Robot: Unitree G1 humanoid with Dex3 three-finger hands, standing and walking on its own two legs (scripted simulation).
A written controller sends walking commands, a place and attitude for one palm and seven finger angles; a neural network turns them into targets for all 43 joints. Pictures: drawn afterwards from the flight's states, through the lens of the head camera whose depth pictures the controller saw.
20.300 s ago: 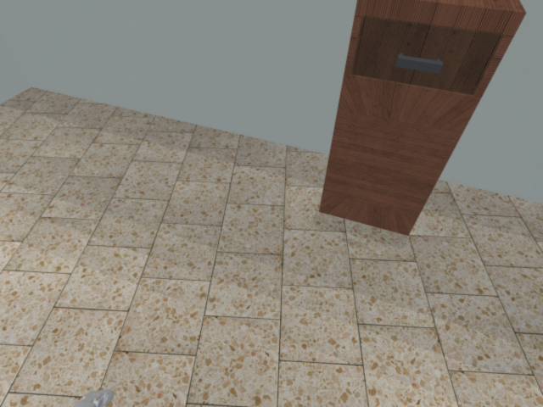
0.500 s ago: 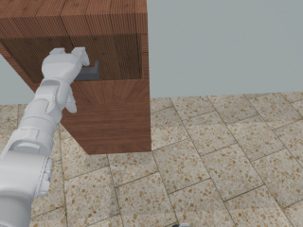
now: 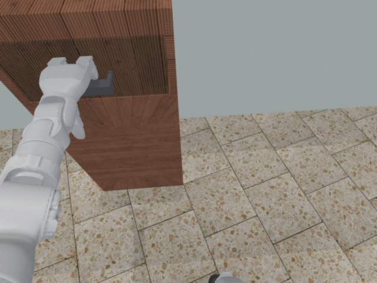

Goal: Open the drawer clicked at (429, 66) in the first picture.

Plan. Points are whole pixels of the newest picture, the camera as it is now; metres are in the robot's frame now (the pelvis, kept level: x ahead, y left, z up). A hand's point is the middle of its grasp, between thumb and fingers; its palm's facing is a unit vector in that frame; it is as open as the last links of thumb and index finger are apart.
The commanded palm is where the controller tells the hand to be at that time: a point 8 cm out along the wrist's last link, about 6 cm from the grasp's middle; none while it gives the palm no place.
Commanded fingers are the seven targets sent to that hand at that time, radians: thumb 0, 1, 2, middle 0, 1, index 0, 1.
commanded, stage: lower the fingers behind the handle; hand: left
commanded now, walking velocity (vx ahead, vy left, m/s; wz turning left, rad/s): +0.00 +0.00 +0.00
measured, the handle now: (86, 81) +0.57 +0.24 +0.07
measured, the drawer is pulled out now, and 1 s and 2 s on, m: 0.00 0.00 0.00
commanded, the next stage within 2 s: lift the fingers back up to retry in 0.56 s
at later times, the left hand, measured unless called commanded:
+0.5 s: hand (77, 99) +0.50 +0.24 +0.08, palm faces -0.02 +0.02 -1.00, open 14.1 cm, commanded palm +0.47 +0.25 +0.10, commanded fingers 0.00 -0.50 0.30 -0.30 -1.20 -0.30 -1.20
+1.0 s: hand (77, 97) +0.50 +0.24 +0.08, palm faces +0.00 -0.03 -1.00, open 14.0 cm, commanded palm +0.47 +0.24 +0.15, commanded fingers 0.00 -0.50 0.30 -0.30 -1.20 -0.30 -1.20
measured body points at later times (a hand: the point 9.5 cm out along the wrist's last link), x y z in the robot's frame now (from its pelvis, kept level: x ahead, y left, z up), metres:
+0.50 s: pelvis -0.02 +0.01 -0.01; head +0.08 +0.00 +0.43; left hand +0.49 +0.23 +0.13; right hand +0.00 -0.27 -0.13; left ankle -0.05 +0.10 -0.72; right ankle +0.03 -0.12 -0.72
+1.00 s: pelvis +0.01 +0.02 +0.00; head +0.10 +0.01 +0.44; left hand +0.49 +0.24 +0.14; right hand +0.02 -0.25 -0.13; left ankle -0.05 +0.10 -0.72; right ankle +0.03 -0.12 -0.72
